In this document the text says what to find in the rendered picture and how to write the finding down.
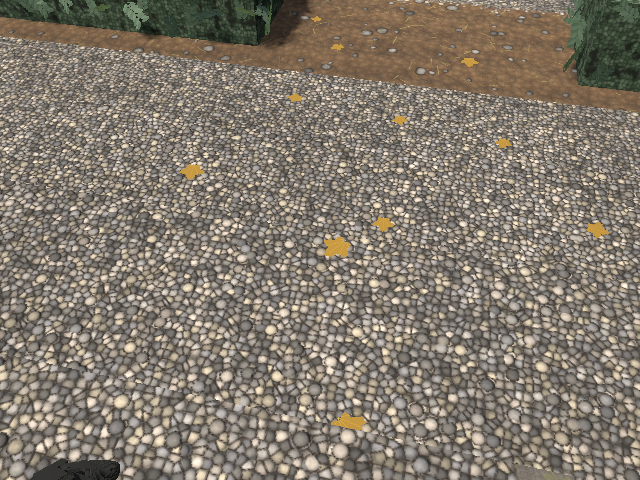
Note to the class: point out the robot left hand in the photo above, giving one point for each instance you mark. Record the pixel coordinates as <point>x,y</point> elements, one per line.
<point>82,470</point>

